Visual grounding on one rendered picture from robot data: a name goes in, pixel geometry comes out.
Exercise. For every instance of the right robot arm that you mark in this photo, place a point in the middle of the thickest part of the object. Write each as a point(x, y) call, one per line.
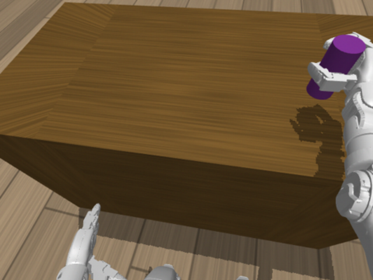
point(355, 198)

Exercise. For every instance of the right robot hand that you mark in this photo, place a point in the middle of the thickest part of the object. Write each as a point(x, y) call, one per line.
point(362, 70)

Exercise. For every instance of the can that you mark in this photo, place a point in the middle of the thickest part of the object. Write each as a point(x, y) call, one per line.
point(340, 57)

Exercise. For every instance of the left robot hand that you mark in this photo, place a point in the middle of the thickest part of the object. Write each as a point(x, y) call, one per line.
point(81, 250)

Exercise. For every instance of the left robot arm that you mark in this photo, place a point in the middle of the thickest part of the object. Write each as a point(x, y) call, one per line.
point(73, 272)

